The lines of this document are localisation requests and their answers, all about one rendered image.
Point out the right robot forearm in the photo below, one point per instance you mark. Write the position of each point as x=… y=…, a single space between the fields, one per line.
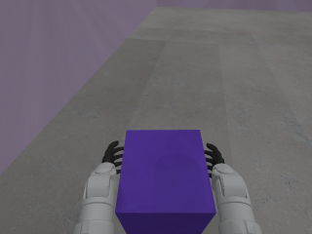
x=233 y=202

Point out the robot left hand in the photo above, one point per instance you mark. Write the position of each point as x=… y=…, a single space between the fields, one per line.
x=109 y=156

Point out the carton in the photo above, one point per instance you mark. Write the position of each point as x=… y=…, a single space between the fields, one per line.
x=164 y=185

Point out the robot right hand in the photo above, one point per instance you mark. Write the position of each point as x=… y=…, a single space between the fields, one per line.
x=216 y=157

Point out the left robot forearm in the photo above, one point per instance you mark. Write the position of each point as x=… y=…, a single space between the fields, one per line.
x=98 y=201

